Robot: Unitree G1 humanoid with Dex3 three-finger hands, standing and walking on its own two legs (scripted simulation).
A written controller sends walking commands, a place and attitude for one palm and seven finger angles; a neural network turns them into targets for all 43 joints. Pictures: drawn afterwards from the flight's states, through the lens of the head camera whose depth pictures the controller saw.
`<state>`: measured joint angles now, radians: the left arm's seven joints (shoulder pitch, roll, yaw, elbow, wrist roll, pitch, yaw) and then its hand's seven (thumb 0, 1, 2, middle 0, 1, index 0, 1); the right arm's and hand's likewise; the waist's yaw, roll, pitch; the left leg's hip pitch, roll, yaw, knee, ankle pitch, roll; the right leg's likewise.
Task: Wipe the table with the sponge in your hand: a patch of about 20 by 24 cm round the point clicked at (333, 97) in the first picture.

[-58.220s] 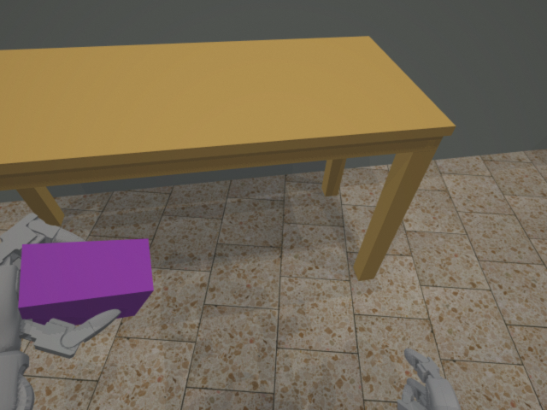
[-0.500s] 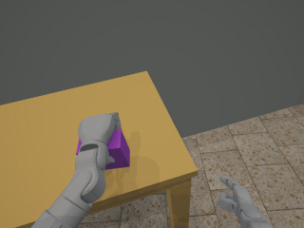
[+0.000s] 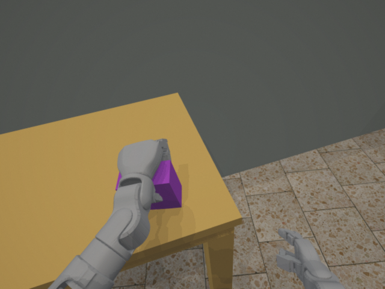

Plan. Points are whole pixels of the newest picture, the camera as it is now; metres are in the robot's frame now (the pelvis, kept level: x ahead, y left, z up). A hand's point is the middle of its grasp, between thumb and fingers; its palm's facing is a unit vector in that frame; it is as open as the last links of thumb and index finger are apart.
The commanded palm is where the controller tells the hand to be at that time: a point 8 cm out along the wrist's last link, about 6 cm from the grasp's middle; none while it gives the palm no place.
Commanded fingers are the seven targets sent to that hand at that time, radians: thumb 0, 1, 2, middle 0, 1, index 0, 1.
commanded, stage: wipe forward along the third lane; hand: left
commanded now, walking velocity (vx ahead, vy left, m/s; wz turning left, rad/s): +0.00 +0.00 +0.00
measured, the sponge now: (154, 191) +0.32 +0.14 +0.04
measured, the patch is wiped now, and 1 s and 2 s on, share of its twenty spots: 0.85 0.95 1.00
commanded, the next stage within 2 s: wipe back along the third lane in 1.46 s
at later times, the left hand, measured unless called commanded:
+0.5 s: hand (149, 156) +0.38 +0.15 +0.10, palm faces +0.03 -0.08 -1.00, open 10.0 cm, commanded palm +0.35 +0.17 +0.14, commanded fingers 0.00 0.10 1.30 -1.20 -1.60 -1.20 -1.60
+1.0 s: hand (139, 144) +0.42 +0.19 +0.10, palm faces -0.03 -0.07 -1.00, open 10.0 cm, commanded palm +0.40 +0.20 +0.14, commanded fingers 0.00 0.10 1.30 -1.20 -1.60 -1.20 -1.60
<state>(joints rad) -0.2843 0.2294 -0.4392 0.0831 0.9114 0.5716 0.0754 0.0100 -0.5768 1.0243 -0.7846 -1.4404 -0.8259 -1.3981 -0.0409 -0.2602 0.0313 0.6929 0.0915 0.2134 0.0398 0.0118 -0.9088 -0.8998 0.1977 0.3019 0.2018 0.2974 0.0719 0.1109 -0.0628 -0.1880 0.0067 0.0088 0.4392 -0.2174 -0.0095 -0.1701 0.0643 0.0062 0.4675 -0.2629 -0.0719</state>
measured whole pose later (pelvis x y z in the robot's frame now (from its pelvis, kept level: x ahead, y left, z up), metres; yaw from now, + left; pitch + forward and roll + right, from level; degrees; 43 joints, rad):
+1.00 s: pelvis +0.01 +0.01 +0.00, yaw +0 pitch +4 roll +0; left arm -0.71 0.26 -0.26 0.74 0.94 0.49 0.07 0.00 -0.61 1.04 -0.82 -1.42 -0.84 -1.41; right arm 0.09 -0.28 0.02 0.73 0.10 0.20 -0.04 0.01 -0.91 -0.90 0.20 0.30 0.20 0.30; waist 0.00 0.08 -0.11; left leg -0.31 0.01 0.01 0.44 -0.21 0.00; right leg -0.28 0.07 0.01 0.45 -0.24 -0.06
